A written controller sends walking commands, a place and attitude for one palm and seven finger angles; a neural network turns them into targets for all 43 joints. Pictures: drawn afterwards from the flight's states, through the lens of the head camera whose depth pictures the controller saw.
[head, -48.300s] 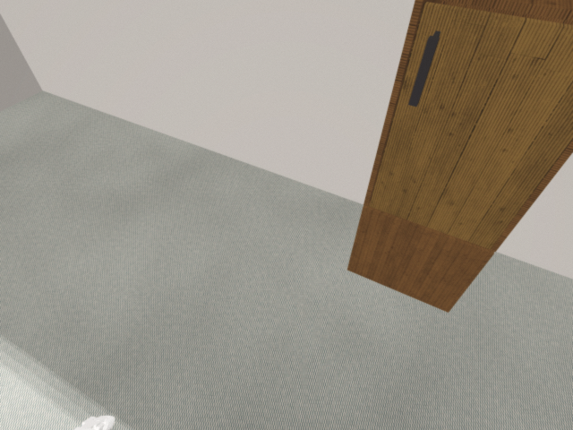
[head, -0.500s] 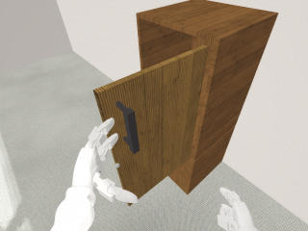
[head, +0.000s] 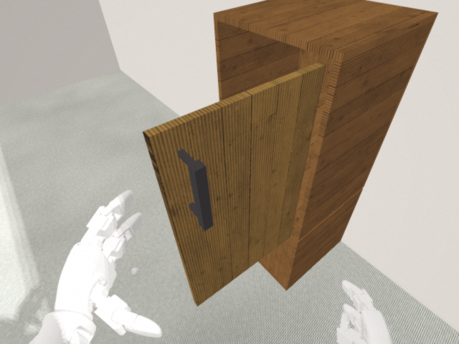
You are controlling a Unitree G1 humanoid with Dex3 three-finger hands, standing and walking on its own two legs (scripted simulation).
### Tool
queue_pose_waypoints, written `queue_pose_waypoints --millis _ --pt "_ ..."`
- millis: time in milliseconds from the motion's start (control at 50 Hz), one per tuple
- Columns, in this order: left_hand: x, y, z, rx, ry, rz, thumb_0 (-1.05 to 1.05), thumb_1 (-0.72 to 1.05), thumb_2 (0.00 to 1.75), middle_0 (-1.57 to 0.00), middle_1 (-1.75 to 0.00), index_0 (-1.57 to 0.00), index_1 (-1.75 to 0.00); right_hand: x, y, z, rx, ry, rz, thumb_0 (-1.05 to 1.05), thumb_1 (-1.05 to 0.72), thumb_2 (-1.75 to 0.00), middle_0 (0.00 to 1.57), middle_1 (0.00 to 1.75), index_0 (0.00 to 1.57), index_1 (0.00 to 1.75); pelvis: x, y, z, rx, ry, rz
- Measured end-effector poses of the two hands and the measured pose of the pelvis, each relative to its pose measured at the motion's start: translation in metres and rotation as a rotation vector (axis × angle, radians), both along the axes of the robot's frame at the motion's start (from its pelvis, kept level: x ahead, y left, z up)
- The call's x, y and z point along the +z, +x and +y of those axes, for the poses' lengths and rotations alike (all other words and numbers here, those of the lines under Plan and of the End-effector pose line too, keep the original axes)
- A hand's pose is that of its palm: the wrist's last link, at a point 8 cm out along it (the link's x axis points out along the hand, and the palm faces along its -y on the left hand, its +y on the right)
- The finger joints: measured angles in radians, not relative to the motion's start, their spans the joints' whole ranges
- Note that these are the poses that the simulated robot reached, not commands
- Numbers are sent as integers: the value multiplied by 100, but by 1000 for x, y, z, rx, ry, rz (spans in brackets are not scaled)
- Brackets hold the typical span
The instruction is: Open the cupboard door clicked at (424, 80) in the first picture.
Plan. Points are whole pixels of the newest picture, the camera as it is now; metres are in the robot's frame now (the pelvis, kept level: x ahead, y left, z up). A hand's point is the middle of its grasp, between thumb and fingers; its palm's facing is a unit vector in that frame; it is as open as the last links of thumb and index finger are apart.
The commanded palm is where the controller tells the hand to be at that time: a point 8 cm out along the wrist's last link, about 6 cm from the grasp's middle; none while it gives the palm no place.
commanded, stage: draw the hand back to the body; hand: left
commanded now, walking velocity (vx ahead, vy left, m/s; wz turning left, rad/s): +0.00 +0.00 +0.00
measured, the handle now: (195, 191) +0.32 +0.10 +0.14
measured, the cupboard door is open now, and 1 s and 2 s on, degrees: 88 88 88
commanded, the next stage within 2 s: step back with the hand held close in 1.56 s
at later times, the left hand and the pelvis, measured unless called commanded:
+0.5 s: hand (101, 268) +0.17 +0.19 +0.15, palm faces +0.05 -1.00 -0.07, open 16.2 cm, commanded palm +0.14 +0.25 +0.16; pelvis -0.01 +0.02 +0.00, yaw +0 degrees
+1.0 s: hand (59, 242) +0.20 +0.26 +0.16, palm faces +0.37 -0.86 -0.36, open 11.3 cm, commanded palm +0.15 +0.31 +0.18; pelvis +0.00 +0.03 +0.01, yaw -2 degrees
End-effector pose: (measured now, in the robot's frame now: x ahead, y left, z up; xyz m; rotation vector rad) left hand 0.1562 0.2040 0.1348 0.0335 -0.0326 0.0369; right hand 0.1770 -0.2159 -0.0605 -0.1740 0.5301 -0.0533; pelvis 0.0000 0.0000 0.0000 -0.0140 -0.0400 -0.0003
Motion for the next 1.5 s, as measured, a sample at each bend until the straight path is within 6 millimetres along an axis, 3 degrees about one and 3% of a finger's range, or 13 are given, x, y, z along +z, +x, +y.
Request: queue_pose_waypoints --millis 120,320,500,540,660,860,1240,1500 --pt "4 -2 -1 -27 9 -18 -1 -50 30 -15 -30 -15 -30 4 0 9 8 5 -30 2 -90 -90 20 30 20 30 -1 -3 5 -2 2 0" --pt "11 -2 20 6 28 -19 -1 -50 30 -16 -30 -15 -30 6 -3 25 26 16 -35 2 -90 -90 20 30 20 30 0 -10 12 1 -5 -14" --pt "15 -6 38 14 39 -5 -1 -47 31 -16 -30 -15 -30 8 -6 28 19 10 -29 2 -90 -90 20 30 20 30 2 -11 16 0 -7 -20" --pt "18 -7 46 75 128 -10 -1 -43 33 -16 -30 -15 -30 8 -7 27 17 -5 -23 2 -90 -90 20 30 20 30 3 -12 17 -4 -9 -27" --pt "24 -13 63 230 267 -49 -1 -28 39 -16 -30 -16 -30 6 -12 25 9 -32 27 2 -90 -90 20 30 20 30 8 -12 20 -16 -8 -35" --pt "28 -4 82 302 334 -65 0 4 53 -18 -30 -17 -30 -3 -17 23 -23 -46 124 2 -90 -90 20 30 20 30 12 -4 26 -30 -3 -46" --pt "46 11 118 415 397 -105 1 70 82 -21 -30 -20 -30 -2 3 21 -38 -40 146 1 -90 -90 20 30 20 30 14 11 28 -41 -2 -42" --pt "42 11 112 406 379 -88 1 88 89 -21 -30 -20 -30 -2 3 18 -37 -42 152 1 -90 -90 20 30 20 30 15 11 25 -38 -2 -42"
